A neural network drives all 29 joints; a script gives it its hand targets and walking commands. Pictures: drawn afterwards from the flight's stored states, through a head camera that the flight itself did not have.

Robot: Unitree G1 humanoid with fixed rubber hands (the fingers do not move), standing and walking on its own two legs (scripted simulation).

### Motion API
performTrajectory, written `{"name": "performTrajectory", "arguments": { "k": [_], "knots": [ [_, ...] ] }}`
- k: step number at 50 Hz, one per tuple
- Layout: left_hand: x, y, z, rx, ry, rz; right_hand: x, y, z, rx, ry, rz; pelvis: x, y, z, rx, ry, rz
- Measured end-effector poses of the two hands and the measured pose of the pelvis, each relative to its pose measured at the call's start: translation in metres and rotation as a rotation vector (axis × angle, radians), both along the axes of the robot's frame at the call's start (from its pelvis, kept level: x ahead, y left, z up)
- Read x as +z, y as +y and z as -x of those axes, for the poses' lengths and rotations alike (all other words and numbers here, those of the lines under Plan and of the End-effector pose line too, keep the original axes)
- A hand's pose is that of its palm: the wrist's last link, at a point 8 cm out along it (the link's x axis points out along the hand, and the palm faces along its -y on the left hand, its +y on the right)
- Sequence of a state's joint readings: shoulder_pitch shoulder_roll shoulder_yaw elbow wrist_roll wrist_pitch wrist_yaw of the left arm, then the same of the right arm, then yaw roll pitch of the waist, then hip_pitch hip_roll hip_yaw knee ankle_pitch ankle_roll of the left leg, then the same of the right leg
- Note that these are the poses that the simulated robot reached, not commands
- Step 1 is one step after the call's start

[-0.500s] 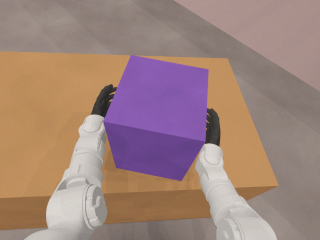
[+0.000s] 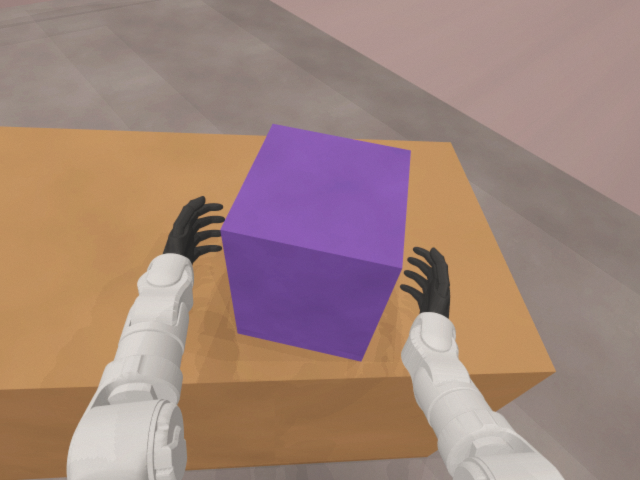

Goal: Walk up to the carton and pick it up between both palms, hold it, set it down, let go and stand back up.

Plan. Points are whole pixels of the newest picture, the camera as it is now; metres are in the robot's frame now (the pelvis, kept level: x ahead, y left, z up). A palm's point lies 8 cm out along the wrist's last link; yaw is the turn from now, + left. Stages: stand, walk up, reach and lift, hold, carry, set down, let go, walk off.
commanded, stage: set down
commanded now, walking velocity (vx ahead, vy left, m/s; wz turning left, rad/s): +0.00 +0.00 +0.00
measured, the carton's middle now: (318, 247) +0.43 -0.02 +0.02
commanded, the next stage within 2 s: none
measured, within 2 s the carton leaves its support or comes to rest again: neither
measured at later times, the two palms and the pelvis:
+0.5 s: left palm (160, 274) +0.37 +0.20 +0.05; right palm (440, 326) +0.28 -0.16 +0.03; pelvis -0.02 +0.00 +0.00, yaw +0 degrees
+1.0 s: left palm (145, 317) +0.31 +0.21 +0.03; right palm (451, 361) +0.23 -0.16 +0.03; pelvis -0.02 +0.00 +0.00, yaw +0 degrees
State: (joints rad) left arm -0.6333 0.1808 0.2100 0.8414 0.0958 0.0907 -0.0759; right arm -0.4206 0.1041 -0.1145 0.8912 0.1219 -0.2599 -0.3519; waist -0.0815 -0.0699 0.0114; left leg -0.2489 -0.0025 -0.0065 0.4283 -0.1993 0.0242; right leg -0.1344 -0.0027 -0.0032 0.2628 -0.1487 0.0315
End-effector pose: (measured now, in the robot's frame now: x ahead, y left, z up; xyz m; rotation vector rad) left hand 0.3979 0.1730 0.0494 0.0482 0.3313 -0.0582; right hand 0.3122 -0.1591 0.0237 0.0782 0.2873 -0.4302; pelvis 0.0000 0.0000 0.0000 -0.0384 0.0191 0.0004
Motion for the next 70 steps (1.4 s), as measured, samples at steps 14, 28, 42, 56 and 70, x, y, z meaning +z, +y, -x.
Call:
{"name": "performTrajectory", "arguments": {
  "k": [14, 28, 42, 56, 70],
  "knots": [
    [0.003, 0.011, 0.03, -0.011, -0.052, 0.028, 0.014, 0.005, 0.017, 0.041, 0.017, -0.008, -0.003, 0.002, 0.022, 0.002, -0.042, 0.003],
    [0.002, 0.022, 0.033, -0.006, -0.072, 0.022, -0.001, 0.0, 0.038, 0.022, 0.019, -0.013, -0.002, 0.001, 0.018, 0.001, -0.037, 0.002],
    [-0.029, 0.032, 0.079, -0.017, 0.019, 0.014, 0.0, -0.005, 0.08, -0.024, -0.027, -0.039, -0.003, 0.002, 0.021, 0.001, -0.041, 0.003],
    [-0.016, 0.037, 0.097, -0.029, -0.041, -0.002, 0.001, 0.001, 0.103, 0.001, -0.009, -0.053, -0.002, 0.001, 0.019, 0.002, -0.045, 0.002],
    [-0.031, 0.049, 0.142, -0.014, 0.004, -0.003, 0.01, -0.001, 0.139, -0.012, -0.015, -0.066, -0.003, 0.002, 0.023, 0.002, -0.057, 0.003]
  ]
}}
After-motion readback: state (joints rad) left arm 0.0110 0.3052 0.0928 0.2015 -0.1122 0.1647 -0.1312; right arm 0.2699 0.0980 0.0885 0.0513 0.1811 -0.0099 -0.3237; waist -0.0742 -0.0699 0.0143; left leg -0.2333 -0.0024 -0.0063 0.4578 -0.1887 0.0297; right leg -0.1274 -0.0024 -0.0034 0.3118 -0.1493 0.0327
